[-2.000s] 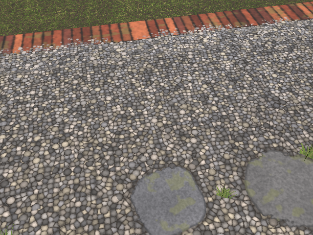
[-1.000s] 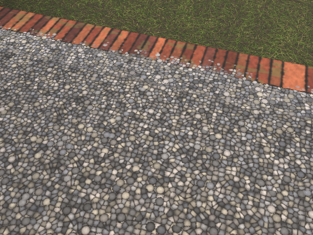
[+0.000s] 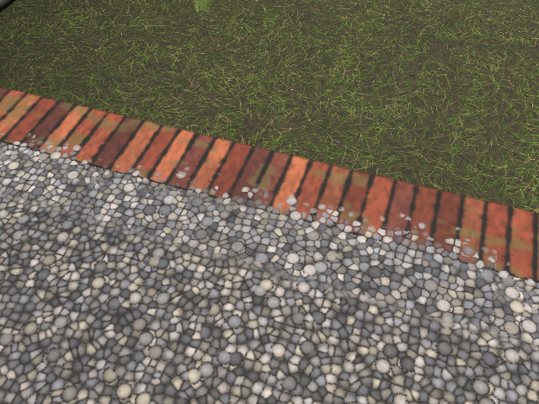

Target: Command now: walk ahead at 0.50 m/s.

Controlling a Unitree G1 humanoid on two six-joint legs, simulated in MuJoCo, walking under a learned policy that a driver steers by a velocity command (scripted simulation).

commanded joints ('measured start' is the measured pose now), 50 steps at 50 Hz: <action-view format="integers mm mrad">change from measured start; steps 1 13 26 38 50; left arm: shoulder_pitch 138 261 301 97 229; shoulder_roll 115 152 145 50 357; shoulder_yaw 31 38 35 42 126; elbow -5 80 38 -55 -138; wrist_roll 5 -6 -43 -14 23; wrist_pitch -1 0 5 69 76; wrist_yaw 6 37 49 27 28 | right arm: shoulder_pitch -84 -322 -7 -167 -15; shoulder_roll -129 -41 -153 -136 -57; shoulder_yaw -31 -21 -61 -63 -30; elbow -109 -179 -129 -74 -122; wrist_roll -1 -20 -30 -38 -55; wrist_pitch -40 -5 -34 -40 2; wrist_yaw -7 -2 7 -12 -11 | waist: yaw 72 84 -78 14 23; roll -45 -58 181 47 -304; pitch -98 18 -274 18 -381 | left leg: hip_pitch -458 -421 523 124 -375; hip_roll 105 118 405 261 -47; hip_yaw -28 21 -515 140 135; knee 154 -410 -777 -973 343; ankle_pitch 113 543 105 475 -275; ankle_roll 11 -38 188 134 -129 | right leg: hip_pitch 434 322 -332 -240 756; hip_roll -296 -197 -45 -157 -399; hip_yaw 417 155 206 129 685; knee -304 -436 746 317 -48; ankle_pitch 60 190 -373 160 846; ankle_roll -182 -141 23 52 -381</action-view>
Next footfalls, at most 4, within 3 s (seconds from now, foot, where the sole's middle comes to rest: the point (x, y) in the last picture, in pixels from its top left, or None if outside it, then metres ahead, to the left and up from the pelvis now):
0.46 left None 0.42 0.15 -0.76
0.98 right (349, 339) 0.61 -0.18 -0.76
1.46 left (270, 298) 0.73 0.02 -0.76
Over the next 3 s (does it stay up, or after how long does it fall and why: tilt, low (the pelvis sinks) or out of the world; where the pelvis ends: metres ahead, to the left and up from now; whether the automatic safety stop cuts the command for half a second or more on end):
stays up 0.65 -0.04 0.01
